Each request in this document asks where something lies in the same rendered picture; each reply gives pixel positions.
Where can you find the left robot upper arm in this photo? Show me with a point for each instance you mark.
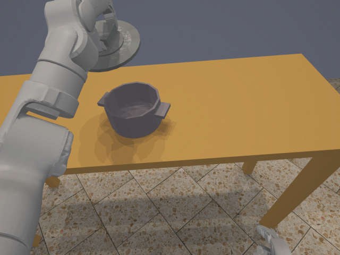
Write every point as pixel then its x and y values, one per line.
pixel 33 150

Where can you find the lid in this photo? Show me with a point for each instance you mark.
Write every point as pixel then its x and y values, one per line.
pixel 123 48

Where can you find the right robot hand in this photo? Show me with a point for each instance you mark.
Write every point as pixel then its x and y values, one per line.
pixel 277 246

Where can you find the knob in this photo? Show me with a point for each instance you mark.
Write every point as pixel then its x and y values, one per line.
pixel 106 32

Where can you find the pot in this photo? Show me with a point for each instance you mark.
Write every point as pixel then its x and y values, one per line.
pixel 134 109

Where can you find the robot left forearm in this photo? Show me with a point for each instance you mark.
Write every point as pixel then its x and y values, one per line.
pixel 62 67

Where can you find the table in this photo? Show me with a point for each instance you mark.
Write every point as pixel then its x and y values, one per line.
pixel 222 111

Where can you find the left robot hand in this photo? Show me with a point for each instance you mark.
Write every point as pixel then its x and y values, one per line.
pixel 104 7

